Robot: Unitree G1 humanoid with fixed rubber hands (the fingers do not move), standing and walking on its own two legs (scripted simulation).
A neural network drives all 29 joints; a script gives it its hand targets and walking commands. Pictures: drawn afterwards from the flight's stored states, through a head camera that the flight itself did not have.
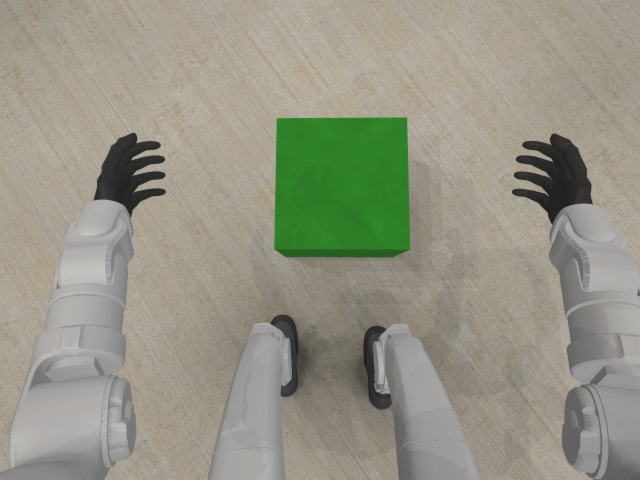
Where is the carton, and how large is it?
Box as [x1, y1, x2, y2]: [274, 117, 409, 256]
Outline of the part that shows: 406,117 277,118 274,248 285,256 394,256 409,249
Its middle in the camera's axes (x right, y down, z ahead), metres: +0.06 -0.11 +0.95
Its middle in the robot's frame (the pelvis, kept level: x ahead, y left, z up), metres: +0.53 -0.03 -0.56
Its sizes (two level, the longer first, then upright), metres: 0.294 0.290 0.223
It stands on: the floor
